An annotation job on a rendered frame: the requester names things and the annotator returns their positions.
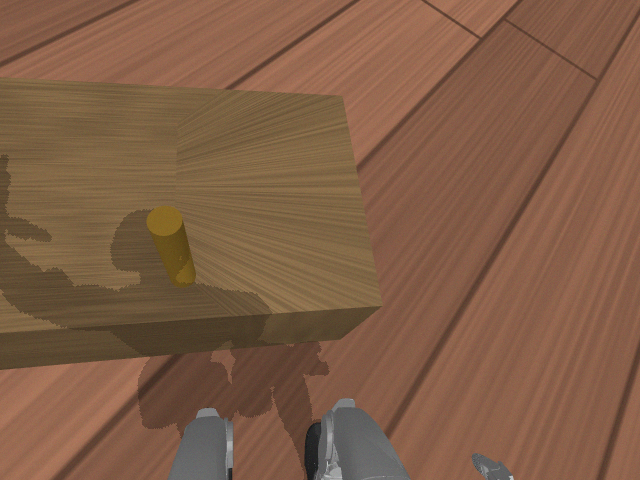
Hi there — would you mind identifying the right robot foot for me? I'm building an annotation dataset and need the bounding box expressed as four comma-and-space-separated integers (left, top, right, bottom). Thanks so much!
305, 422, 321, 480

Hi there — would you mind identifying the right robot hand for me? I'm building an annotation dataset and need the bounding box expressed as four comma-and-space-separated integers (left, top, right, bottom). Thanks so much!
472, 453, 514, 480

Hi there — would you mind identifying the can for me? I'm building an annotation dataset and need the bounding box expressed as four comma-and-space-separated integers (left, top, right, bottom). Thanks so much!
146, 206, 196, 288

